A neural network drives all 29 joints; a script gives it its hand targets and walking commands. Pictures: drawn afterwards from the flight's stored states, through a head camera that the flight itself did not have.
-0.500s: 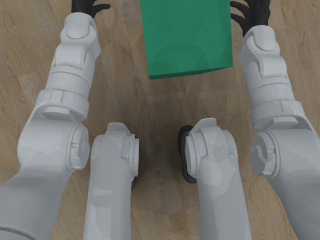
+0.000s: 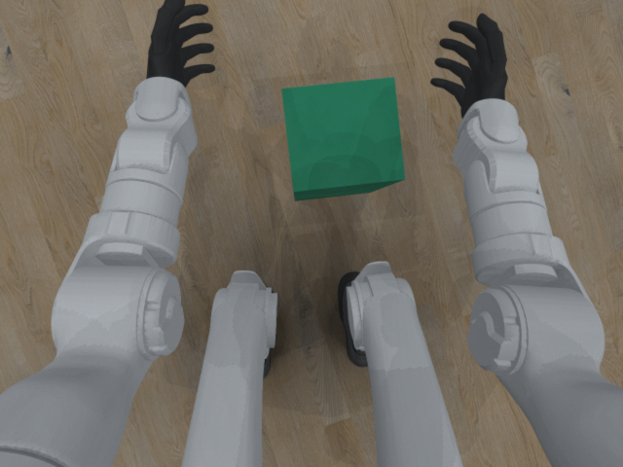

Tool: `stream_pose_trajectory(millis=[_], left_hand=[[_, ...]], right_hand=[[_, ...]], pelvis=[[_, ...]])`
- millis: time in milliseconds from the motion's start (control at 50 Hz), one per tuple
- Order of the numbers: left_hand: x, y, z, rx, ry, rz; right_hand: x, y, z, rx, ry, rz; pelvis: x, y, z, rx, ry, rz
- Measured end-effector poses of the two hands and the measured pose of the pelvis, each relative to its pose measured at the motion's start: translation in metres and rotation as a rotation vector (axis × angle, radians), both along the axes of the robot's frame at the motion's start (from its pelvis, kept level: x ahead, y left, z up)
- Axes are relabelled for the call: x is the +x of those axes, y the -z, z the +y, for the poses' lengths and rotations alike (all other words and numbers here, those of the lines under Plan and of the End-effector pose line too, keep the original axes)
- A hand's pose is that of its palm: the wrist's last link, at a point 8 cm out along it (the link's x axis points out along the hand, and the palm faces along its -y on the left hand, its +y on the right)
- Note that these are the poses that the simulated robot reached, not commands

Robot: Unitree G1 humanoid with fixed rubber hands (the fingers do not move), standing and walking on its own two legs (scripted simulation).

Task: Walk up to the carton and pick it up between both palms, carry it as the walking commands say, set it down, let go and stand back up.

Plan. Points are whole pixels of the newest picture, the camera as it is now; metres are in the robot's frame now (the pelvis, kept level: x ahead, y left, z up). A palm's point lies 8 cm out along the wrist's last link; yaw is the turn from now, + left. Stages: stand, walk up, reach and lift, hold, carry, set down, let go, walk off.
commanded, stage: set down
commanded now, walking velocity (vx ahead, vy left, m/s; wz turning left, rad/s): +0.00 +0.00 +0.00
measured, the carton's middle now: (335, 150) +0.49 -0.06 -0.38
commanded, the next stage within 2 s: let go in 0.58 s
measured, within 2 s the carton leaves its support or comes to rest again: neither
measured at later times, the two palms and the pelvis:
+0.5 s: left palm out of the picture +0.52 +0.14 +0.04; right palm (588, 40) +0.49 -0.20 +0.04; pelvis +0.03 +0.00 +0.14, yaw +0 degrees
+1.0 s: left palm out of the picture +0.41 +0.18 +0.10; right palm out of the picture +0.39 -0.23 +0.10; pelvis +0.08 -0.01 +0.21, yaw +0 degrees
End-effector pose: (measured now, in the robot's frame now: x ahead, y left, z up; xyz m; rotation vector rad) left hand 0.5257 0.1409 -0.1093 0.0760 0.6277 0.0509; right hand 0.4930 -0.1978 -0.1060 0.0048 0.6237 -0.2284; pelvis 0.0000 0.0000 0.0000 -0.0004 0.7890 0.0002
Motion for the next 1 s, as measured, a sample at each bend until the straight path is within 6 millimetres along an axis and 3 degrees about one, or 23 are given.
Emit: stream_pose_trajectory(millis=[480,580,680,760,840,1000], left_hand=[[-0.003,-0.144,0.003,0.01,0.03,0.0],[-0.002,-0.161,0.002,0.006,0.027,0.016],[-0.008,-0.162,0.001,0.026,0.023,0.033],[-0.024,-0.159,0.005,0.064,0.015,0.055],[-0.054,-0.164,0.013,0.096,0.001,0.08],[-0.115,-0.209,0.035,0.106,0.006,0.118]], right_hand=[[-0.007,-0.143,-0.006,-0.012,-0.024,-0.007],[-0.005,-0.159,-0.003,-0.017,-0.031,0.007],[-0.008,-0.159,-0.002,-0.038,-0.053,0.034],[-0.019,-0.157,-0.005,-0.066,-0.088,0.065],[-0.042,-0.163,-0.012,-0.09,-0.132,0.101],[-0.105,-0.209,-0.036,-0.099,-0.172,0.155]], pelvis=[[0.028,-0.136,0.0,0.001,0.001,-0.047],[0.036,-0.155,0.0,0.001,-0.001,-0.051],[0.043,-0.166,-0.002,0.0,-0.006,-0.048],[0.049,-0.174,-0.003,0.003,-0.007,-0.055],[0.058,-0.184,-0.006,0.007,-0.005,-0.082],[0.077,-0.212,-0.011,0.007,0.002,-0.226]])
